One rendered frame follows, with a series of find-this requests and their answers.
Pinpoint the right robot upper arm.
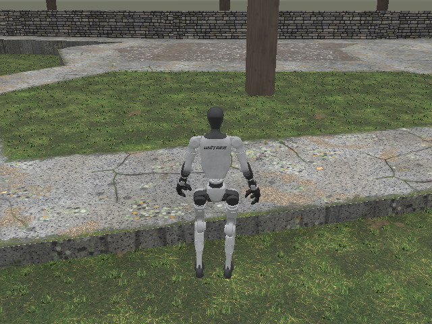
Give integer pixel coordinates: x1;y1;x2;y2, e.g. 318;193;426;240
229;136;249;173

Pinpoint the left robot thigh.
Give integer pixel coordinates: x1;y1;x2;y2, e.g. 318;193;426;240
193;188;207;233

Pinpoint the robot left hand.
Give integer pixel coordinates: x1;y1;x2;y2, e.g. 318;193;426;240
176;184;192;197

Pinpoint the robot right forearm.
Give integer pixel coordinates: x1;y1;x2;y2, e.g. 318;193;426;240
243;162;258;190

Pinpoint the left robot upper arm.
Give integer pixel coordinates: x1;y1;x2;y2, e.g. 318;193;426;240
184;136;201;172

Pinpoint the robot left forearm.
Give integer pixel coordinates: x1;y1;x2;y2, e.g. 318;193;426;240
178;162;190;186

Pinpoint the humanoid robot torso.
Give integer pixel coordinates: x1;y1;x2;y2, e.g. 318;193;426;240
200;133;231;203

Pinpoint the robot right hand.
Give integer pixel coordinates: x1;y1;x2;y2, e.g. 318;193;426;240
245;187;261;205

